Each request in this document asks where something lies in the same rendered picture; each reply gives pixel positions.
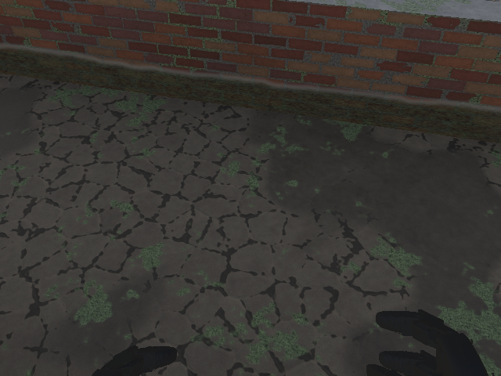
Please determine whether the right robot hand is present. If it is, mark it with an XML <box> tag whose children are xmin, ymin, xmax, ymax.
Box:
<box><xmin>366</xmin><ymin>309</ymin><xmax>495</xmax><ymax>376</ymax></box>

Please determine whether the left robot hand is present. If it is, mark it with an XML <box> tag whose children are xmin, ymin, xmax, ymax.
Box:
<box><xmin>92</xmin><ymin>345</ymin><xmax>177</xmax><ymax>376</ymax></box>

